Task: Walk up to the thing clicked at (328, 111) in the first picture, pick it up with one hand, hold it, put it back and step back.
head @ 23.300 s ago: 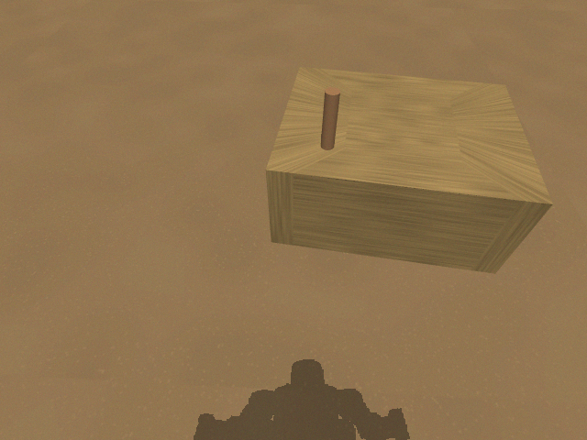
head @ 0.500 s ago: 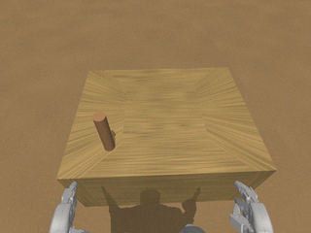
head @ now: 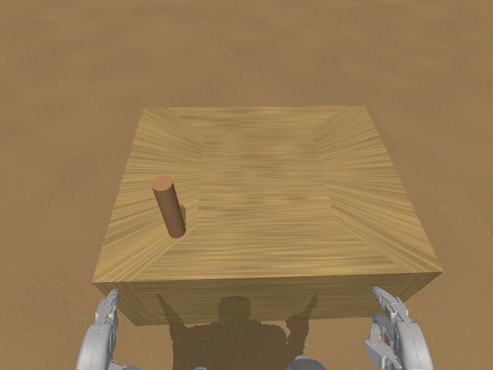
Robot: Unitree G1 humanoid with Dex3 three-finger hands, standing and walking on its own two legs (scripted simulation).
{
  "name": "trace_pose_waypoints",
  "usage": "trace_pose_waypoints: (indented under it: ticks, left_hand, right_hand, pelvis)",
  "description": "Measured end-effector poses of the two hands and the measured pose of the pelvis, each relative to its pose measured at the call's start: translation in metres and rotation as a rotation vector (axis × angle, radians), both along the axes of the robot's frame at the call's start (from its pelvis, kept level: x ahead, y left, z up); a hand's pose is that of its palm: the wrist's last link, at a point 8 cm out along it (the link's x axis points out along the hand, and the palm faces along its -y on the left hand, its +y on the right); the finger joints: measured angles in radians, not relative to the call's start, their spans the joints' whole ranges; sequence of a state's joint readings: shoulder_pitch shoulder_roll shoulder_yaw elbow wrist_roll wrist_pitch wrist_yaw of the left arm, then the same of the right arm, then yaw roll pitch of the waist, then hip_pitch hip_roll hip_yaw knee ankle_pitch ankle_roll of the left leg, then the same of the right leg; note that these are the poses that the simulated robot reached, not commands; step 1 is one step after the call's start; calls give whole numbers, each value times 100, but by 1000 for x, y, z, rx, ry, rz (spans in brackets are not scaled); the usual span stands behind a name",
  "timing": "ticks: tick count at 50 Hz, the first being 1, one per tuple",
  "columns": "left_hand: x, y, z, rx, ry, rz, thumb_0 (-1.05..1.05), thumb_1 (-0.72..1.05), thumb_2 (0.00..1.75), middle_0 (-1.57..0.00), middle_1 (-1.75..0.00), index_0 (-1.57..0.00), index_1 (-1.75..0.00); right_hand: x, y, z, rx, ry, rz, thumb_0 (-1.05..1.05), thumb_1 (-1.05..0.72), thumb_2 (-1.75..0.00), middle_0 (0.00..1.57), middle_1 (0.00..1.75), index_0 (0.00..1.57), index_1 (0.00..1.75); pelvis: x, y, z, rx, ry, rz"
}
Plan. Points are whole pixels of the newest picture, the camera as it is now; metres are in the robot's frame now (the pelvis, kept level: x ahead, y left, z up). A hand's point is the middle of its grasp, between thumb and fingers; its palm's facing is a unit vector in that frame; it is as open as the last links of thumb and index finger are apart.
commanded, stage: home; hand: left
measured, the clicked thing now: (170, 209) +0.53 +0.21 -0.19
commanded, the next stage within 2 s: stand in 1.06 s
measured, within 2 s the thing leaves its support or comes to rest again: neither
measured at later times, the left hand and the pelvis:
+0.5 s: hand (144, 335) +0.19 +0.17 -0.05, palm faces +0.12 -0.97 -0.22, open 17.3 cm; pelvis +0.02 +0.00 +0.00, yaw +0 degrees
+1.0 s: hand (139, 349) +0.17 +0.18 -0.05, palm faces +0.12 -0.95 -0.29, open 17.6 cm; pelvis +0.01 +0.00 +0.00, yaw +1 degrees
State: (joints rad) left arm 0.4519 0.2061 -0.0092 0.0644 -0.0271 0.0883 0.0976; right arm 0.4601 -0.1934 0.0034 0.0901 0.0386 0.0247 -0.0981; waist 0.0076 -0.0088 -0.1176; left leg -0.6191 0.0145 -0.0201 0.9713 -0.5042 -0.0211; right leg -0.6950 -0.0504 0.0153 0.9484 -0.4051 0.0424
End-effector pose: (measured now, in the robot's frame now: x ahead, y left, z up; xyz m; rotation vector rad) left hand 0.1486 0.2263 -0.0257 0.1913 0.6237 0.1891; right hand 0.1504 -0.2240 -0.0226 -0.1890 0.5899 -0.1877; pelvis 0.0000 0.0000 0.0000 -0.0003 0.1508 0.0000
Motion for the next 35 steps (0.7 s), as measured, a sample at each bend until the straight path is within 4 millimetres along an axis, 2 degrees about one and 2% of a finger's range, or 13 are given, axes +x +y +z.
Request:
trace_pose_waypoints:
  ticks: [16, 26, 35]
  left_hand:
    - [17, -4, -1, -12, 23, 5, -1, -52, 7, -6, -6, -6, -6]
    - [21, -4, 1, -13, 25, 5, -1, -52, 7, -6, -5, -6, -6]
    - [12, -2, 0, 9, 51, 11, -1, -56, 5, -5, -5, -6, -5]
  right_hand:
    - [21, -3, 1, -4, 2, 9, 2, -90, -90, 20, 30, 20, 30]
    - [25, -4, 1, -2, 5, 15, 2, -90, -90, 20, 30, 20, 30]
    - [18, -17, -28, -46, 117, -20, 2, -90, -90, 20, 30, 20, 30]
  pelvis:
    - [18, -4, 1, -1, 25, 5]
    - [22, -5, 0, -1, 27, 8]
    - [20, -5, 0, -22, 10, 19]
